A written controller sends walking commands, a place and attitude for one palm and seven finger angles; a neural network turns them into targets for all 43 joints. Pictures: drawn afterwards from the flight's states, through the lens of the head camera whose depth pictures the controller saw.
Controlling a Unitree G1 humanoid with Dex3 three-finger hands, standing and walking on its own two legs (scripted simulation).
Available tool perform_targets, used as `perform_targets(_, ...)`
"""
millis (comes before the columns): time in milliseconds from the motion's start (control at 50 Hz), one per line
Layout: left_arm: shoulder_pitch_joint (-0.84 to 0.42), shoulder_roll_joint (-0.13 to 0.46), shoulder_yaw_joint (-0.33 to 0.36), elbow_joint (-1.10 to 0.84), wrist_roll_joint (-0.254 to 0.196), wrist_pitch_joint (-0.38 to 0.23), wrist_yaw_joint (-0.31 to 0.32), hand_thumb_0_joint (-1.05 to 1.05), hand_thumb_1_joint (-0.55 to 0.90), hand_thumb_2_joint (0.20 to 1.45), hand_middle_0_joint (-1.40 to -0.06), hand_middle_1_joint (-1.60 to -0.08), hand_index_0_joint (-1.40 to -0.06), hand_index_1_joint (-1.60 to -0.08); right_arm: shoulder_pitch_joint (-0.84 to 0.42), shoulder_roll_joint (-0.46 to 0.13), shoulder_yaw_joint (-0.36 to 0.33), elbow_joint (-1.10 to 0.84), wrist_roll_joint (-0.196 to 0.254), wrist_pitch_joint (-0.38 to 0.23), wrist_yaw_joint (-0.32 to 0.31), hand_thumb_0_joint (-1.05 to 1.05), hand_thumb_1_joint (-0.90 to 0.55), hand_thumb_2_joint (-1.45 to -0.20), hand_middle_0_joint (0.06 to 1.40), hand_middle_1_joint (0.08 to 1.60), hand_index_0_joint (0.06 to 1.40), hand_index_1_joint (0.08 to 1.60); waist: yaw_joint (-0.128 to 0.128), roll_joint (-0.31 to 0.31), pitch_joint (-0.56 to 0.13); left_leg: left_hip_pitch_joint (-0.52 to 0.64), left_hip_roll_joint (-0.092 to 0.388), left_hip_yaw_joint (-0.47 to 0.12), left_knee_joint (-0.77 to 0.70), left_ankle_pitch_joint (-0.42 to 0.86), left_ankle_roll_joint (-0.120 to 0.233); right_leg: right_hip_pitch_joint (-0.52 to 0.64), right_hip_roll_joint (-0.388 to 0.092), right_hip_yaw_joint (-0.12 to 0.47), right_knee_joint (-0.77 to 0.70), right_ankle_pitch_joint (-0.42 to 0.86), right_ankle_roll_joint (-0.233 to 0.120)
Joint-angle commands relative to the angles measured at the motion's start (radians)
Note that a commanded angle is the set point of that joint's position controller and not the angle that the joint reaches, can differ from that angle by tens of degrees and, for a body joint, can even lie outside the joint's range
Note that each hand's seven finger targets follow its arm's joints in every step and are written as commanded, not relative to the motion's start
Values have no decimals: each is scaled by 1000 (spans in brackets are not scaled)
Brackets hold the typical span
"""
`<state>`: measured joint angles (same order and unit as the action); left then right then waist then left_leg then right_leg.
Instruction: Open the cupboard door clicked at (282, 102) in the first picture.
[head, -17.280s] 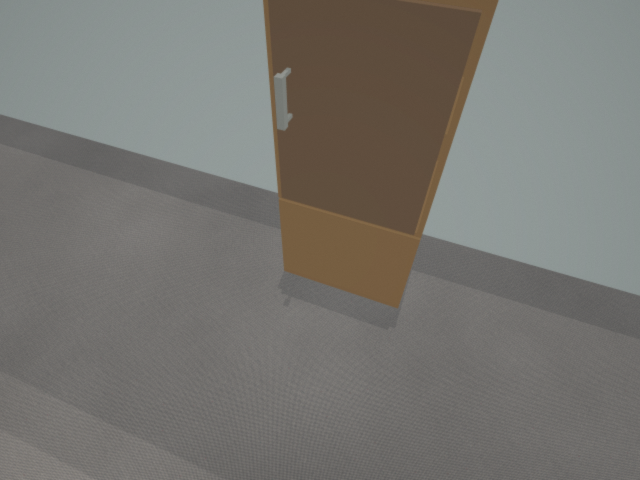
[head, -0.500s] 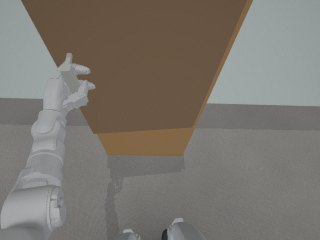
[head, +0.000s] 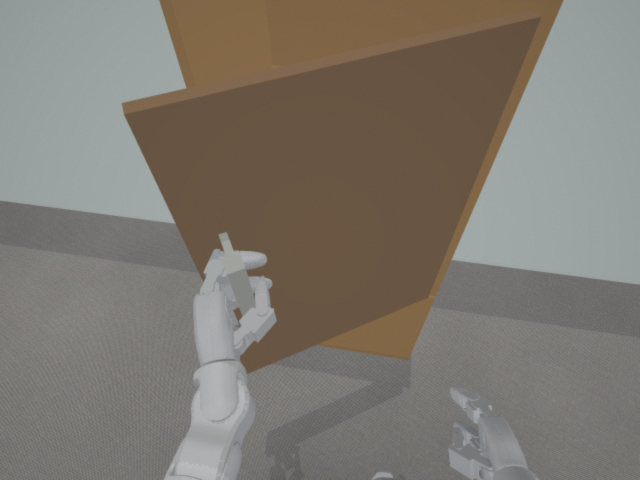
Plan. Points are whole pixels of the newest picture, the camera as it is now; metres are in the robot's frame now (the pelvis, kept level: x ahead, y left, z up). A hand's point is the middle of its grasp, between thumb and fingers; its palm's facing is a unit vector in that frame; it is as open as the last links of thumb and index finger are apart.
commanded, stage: pull the door open along its arc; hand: left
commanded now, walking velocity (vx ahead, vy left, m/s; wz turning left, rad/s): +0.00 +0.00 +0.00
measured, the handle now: (239, 282) +0.34 +0.13 +0.06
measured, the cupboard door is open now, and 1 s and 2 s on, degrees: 34 40 41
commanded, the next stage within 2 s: open thumb and fingers to let go in 0.08 s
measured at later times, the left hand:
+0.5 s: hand (289, 343) +0.26 +0.06 +0.06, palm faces +0.30 -0.95 -0.02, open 8.2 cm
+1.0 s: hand (285, 353) +0.25 +0.06 +0.06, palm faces +0.27 -0.96 +0.02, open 15.2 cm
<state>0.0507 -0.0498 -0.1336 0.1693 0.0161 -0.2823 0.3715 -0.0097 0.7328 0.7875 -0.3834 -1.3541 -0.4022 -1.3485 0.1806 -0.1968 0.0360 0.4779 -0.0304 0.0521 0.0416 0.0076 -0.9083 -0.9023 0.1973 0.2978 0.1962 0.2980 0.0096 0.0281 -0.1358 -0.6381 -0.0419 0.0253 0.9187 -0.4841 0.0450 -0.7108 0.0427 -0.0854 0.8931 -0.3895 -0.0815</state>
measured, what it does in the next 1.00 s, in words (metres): stands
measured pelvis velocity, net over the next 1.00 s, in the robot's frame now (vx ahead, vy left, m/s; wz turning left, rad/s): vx -0.02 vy -0.03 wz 0.04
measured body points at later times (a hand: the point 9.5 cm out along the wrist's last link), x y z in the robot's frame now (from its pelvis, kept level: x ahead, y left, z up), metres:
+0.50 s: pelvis -0.01 -0.04 +0.00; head +0.02 -0.07 +0.45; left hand +0.24 +0.11 +0.06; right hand +0.17 -0.26 -0.10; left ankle -0.02 +0.09 -0.69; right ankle +0.03 -0.07 -0.69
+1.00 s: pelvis -0.02 -0.03 +0.00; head +0.01 -0.05 +0.45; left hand +0.23 +0.11 +0.06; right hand +0.17 -0.24 -0.09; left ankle -0.02 +0.09 -0.69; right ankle +0.03 -0.07 -0.69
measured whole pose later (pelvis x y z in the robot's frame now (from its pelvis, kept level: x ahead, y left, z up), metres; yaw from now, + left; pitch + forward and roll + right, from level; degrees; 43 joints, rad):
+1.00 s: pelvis -0.02 -0.03 +0.00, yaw +2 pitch +9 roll +1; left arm 0.19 -0.04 -0.22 0.07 0.01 -0.29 0.40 -0.01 -0.49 0.30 -0.23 -0.68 -0.25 -0.68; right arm 0.19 -0.20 0.02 0.53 -0.03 -0.04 0.00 0.01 -0.91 -0.90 0.20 0.30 0.20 0.30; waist 0.00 0.04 -0.12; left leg -0.63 -0.04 -0.02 0.93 -0.46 0.01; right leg -0.69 0.04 -0.13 0.90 -0.38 -0.12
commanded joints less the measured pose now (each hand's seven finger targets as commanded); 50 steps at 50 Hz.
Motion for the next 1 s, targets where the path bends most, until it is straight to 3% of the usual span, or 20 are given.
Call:
perform_targets(0,-10,-3,-9,-255,19,-17,75,0,900,900,-400,-1350,-400,-1350,-35,-97,-43,-142,-2,-29,-22,0,-900,-900,200,300,200,300,-6,-115,-181,1,15,-51,-143,182,-22,310,-48,108,-169,191,45)
perform_targets(60,153,-16,-42,-347,23,-5,73,0,900,900,-400,-1350,-400,-1350,-48,-81,-38,-160,-4,-34,-26,0,-900,-900,200,300,200,300,9,-112,-194,0,11,-45,-141,201,-22,375,-60,133,-182,251,50)
perform_targets(100,73,-51,-104,-367,44,2,81,0,900,900,-400,-1350,-400,-1350,-54,-77,-34,-154,-7,-40,-30,0,-900,-900,200,300,200,300,-25,-108,-166,-6,11,-54,-127,181,-21,343,-69,147,-190,239,55)
perform_targets(140,13,-58,-129,-371,66,-7,100,0,900,900,-400,-1350,-400,-1350,-67,-74,-32,-146,-15,-57,-33,0,-900,-900,200,300,200,300,-41,-92,-129,-22,12,-64,-106,150,-22,296,-78,166,-197,182,58)
perform_targets(160,-70,-61,-141,-356,83,-14,118,0,900,900,-400,-1350,-400,-1350,-72,-73,-31,-130,-20,-65,-36,0,-900,-900,200,300,200,300,-62,-101,-120,-34,12,-70,-87,135,-22,266,-85,180,-200,145,62)
perform_targets(200,-93,-26,-117,-339,105,-31,132,0,760,840,-390,-1335,-390,-1335,-76,-68,-33,-116,-24,-79,-40,0,-900,-900,200,300,200,300,-55,-88,-125,-60,7,-72,-66,112,-23,260,-100,217,-211,101,65)
perform_targets(220,-72,-12,-101,-333,107,-41,131,0,690,810,-385,-1327,-385,-1327,-77,-64,-37,-110,-23,-85,-42,0,-900,-900,200,300,200,300,-42,-82,-158,-63,6,-70,-60,110,-27,278,-105,229,-208,101,66)
perform_targets(260,-23,-8,-83,-337,78,-50,116,0,550,750,-375,-1313,-375,-1313,-73,-61,-38,-107,-19,-95,-44,0,-900,-900,200,300,200,300,-30,-88,-217,-69,1,-66,-55,123,-30,336,-119,252,-210,168,77)
perform_targets(320,-21,7,-66,-340,38,-51,72,0,340,660,-360,-1290,-360,-1290,-71,-68,-39,-101,-9,-95,-50,0,-900,-900,200,300,200,300,-31,-115,-230,-90,1,-66,-59,125,-33,391,-133,276,-220,218,88)
perform_targets(380,-38,20,-47,-327,7,-48,46,0,130,570,-345,-1268,-345,-1268,-76,-73,-39,-97,-5,-103,-58,0,-900,-900,200,300,200,300,-36,-143,-194,-103,1,-67,-58,95,-32,390,-144,301,-255,170,100)
perform_targets(440,-11,23,-25,-318,-17,-53,33,0,-80,480,-330,-1245,-330,-1245,-79,-77,-41,-97,-2,-109,-59,0,-900,-900,200,300,200,300,-25,-157,-184,-111,1,-70,-65,84,-35,400,-149,309,-267,145,100)
perform_targets(560,-11,17,-34,-304,1,-66,44,0,-500,300,-300,-1200,-300,-1200,-77,-79,-45,-94,-5,-123,-48,0,-900,-900,200,300,200,300,-22,-122,-184,-107,1,-67,-69,79,-34,371,-147,298,-259,97,93)
perform_targets(600,-22,9,-48,-299,8,-65,45,0,-500,300,-300,-1200,-300,-1200,-74,-82,-46,-95,-6,-126,-46,0,-900,-900,200,300,200,300,-28,-126,-178,-103,1,-69,-68,78,-31,355,-143,286,-256,86,90)
perform_targets(720,-42,40,-15,-317,-6,-72,41,0,-500,300,-250,-900,-250,-900,-87,-79,-46,-97,-2,-128,-50,0,-900,-900,200,300,200,300,-18,-129,-170,-112,-1,-67,-65,62,-32,363,-150,311,-277,34,92)
perform_targets(860,-32,4,-58,-312,-6,-79,27,0,-500,300,-192,-550,-192,-550,-82,-82,-45,-97,-2,-139,-46,0,-900,-900,200,300,200,300,-29,-100,-160,-84,3,-66,-67,67,-28,307,-130,263,-253,20,83)
perform_targets(920,-41,10,-54,-328,0,-79,39,0,-500,300,-167,-400,-167,-400,-77,-82,-46,-105,-4,-139,-45,0,-900,-900,200,300,200,300,-23,-102,-180,-68,2,-66,-73,84,-26,303,-117,232,-231,24,73)
perform_targets(980,-37,-10,-71,-319,15,-71,60,0,-500,300,-150,-300,-150,-300,-80,-78,-42,-113,-5,-138,-43,0,-900,-900,200,300,200,300,-17,-93,-157,-68,0,-66,-78,78,-25,274,-106,211,-221,-7,65)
